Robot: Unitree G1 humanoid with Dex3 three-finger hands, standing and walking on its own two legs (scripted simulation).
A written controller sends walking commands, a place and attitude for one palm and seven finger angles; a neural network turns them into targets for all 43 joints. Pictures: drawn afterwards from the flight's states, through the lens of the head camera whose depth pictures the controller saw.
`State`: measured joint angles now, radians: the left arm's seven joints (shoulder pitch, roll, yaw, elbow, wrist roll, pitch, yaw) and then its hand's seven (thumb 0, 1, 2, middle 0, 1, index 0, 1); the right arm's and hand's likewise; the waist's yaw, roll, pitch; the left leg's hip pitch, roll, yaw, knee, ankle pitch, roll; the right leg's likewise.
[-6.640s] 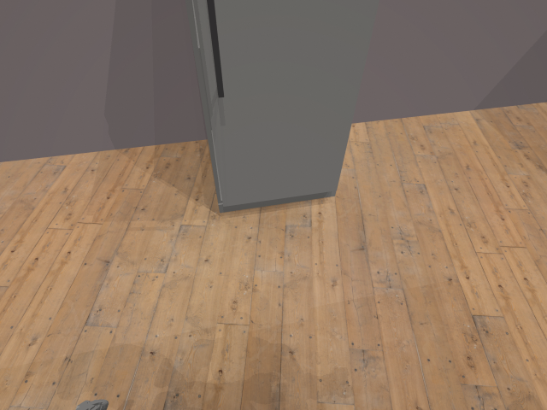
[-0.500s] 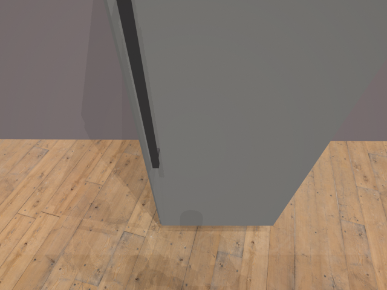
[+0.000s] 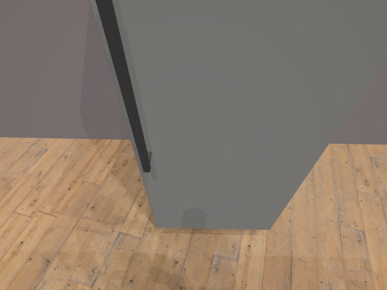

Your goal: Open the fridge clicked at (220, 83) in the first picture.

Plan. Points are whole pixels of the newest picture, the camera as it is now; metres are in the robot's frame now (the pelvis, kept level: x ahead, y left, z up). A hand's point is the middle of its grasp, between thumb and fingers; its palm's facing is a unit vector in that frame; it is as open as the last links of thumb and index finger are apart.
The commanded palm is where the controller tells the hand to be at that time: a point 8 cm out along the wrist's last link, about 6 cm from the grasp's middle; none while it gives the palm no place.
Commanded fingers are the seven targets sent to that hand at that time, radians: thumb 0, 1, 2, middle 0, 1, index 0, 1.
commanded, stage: come to a stop and stand still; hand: left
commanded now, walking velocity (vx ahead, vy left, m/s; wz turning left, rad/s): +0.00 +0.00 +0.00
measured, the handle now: (132, 98) +0.46 +0.16 +0.15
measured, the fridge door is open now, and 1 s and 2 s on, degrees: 0 0 0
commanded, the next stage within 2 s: look again from close up in 0.42 s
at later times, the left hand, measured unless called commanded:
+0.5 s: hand out of the picture +0.02 +0.19 -0.18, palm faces +0.04 -0.98 -0.20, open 7.3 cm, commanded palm none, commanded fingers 0.00 0.90 0.90 -0.20 -0.30 -0.20 -0.30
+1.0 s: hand out of the picture +0.01 +0.25 -0.18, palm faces -0.02 -0.97 -0.23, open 7.3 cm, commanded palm none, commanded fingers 0.00 0.90 0.90 -0.20 -0.30 -0.20 -0.30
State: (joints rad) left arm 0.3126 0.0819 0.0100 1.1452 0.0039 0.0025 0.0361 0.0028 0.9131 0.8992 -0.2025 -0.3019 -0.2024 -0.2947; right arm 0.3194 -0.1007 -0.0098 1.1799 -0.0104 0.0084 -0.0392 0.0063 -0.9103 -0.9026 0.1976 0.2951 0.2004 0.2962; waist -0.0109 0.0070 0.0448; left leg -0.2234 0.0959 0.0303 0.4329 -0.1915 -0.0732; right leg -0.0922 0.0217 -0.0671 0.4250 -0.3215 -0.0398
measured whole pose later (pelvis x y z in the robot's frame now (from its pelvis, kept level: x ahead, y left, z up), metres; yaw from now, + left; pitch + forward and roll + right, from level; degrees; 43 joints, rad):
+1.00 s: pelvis -0.01 +0.06 -0.01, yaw -1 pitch -1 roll +0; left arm 0.29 0.20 -0.01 1.03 0.02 0.01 0.03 0.00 0.91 0.90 -0.20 -0.30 -0.20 -0.29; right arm 0.27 -0.18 0.01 1.02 -0.02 0.00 -0.01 0.01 -0.93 -0.90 0.20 0.30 0.20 0.30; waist 0.00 0.00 0.02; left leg -0.29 0.00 0.07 0.52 -0.22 0.03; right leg -0.16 -0.06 -0.02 0.51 -0.34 0.04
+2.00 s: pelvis -0.04 +0.01 -0.09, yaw +1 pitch +12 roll -3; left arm 0.33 0.29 0.29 0.06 -0.35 -0.39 -0.44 0.01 0.33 0.66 -0.24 -0.67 -0.24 -0.66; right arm 0.18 -0.22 0.01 0.62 0.03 -0.23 -0.08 0.01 -0.91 -0.90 0.20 0.30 0.20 0.30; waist 0.04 0.03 -0.11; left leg -0.92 0.08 -0.08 1.13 -0.42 -0.05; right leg -0.74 0.01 -0.12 1.11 -0.59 -0.03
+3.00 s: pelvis -0.03 +0.05 -0.03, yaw +0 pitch +5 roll -2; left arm 0.02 0.42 0.43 0.27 -0.36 -0.15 -0.46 -0.01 -0.50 0.30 -0.30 -1.20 -0.30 -1.19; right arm 0.27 -0.26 0.05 0.59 0.05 -0.21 -0.10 0.02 -0.90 -0.90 0.20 0.30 0.21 0.30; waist 0.01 0.03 -0.06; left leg -0.57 0.05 0.00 0.78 -0.30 0.00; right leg -0.41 -0.02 -0.07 0.74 -0.42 0.02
